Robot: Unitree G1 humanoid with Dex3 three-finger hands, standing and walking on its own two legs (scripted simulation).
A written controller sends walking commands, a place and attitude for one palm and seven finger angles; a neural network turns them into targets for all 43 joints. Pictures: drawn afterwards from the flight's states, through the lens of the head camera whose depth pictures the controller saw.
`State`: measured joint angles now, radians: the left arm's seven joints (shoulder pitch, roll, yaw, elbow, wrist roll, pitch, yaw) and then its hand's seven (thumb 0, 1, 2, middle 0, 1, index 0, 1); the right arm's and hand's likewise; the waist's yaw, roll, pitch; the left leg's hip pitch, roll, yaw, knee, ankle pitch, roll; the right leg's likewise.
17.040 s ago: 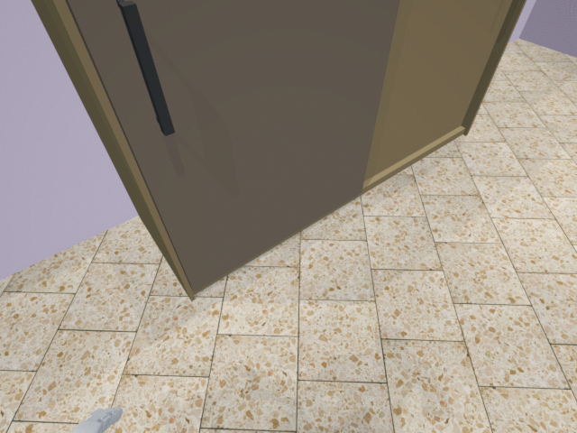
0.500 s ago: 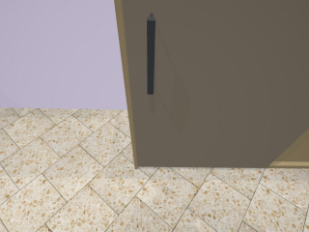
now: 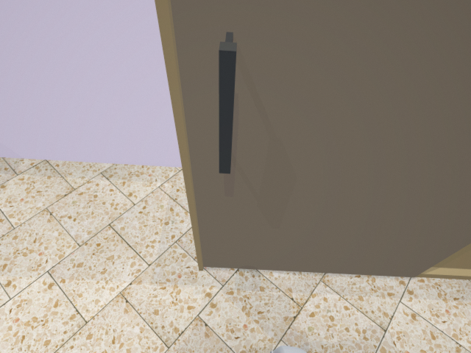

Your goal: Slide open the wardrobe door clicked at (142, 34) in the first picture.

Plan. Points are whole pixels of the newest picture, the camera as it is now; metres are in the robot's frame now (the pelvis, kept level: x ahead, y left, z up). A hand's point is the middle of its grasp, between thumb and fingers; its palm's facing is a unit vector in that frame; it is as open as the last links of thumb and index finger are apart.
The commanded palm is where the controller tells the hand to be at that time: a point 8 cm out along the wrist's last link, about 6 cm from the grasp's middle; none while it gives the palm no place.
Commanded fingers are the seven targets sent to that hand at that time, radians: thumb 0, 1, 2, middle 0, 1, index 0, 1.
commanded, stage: shuffle to correct the standing spot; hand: left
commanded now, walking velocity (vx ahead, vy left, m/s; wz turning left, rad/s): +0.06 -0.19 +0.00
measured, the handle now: (226, 113) +0.48 +0.05 +0.14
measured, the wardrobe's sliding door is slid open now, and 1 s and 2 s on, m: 0.00 0.00 0.00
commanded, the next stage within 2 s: come to a stop and stand still in 0.12 s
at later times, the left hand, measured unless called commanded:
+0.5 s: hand (179, 349) +0.15 +0.12 -0.19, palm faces +0.06 -0.98 -0.17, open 7.2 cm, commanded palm none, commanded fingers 0.00 0.90 0.90 -0.20 -0.30 -0.20 -0.30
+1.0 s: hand out of the picture +0.11 +0.09 -0.17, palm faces +0.05 -0.97 -0.23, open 7.4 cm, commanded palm none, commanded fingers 0.00 0.90 0.90 -0.20 -0.30 -0.20 -0.30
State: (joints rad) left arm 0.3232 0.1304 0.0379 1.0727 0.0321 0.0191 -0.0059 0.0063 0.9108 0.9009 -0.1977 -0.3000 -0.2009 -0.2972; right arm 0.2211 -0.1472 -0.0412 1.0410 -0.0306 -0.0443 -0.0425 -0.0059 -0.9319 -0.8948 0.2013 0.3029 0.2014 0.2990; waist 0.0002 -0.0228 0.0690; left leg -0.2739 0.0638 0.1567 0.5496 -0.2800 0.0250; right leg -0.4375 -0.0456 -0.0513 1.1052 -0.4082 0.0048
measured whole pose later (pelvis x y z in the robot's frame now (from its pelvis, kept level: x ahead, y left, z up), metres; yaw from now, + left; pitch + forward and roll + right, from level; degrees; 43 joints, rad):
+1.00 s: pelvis +0.05 -0.09 -0.01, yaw +2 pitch -4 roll -1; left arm 0.26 0.17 0.00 0.92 0.02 0.02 0.04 0.00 0.91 0.90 -0.20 -0.30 -0.20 -0.30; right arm 0.21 -0.18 -0.05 0.90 -0.01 0.03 0.00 0.00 -0.91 -0.90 0.20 0.30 0.20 0.30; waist -0.02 0.02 0.04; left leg -0.31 0.00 0.05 0.66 -0.28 0.03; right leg -0.25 0.00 -0.07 0.66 -0.34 -0.02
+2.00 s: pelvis -0.04 -0.06 +0.00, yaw +2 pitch -5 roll -1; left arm 0.37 0.12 0.00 1.09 0.03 0.01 0.02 0.00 0.91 0.90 -0.20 -0.30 -0.20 -0.30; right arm 0.27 -0.15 -0.03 1.08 -0.02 0.02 -0.01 0.00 -0.91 -0.90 0.20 0.30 0.20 0.30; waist 0.01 0.00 0.03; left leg -0.33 -0.06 0.07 0.45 -0.19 0.07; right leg -0.30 0.00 0.02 0.51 -0.31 0.00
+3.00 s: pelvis -0.20 -0.06 +0.01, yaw +2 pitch +2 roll +0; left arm 0.17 0.14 0.02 0.96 0.02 0.01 -0.03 0.01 0.91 0.90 -0.19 -0.30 -0.20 -0.30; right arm 0.54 -0.10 -0.01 1.11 -0.04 -0.02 -0.02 0.00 -0.90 -0.90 0.20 0.30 0.20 0.30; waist -0.10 -0.02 -0.01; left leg -0.26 0.02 0.04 0.42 -0.19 0.03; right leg -0.35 -0.04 -0.07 0.60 -0.34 0.00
